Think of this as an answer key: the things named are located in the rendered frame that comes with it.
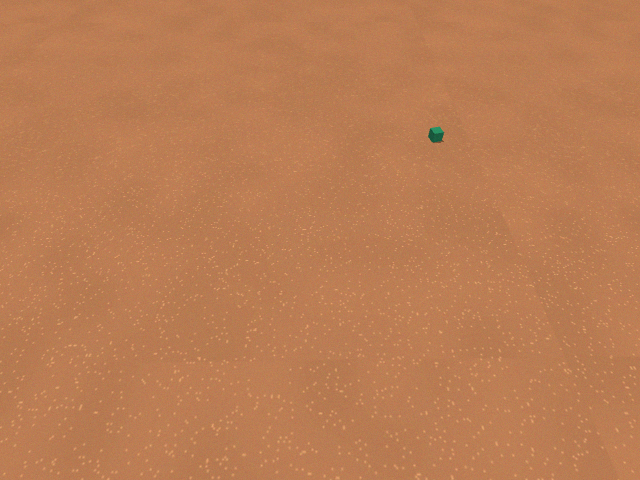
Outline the cube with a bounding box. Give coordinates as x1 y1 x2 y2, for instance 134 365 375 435
428 127 444 143

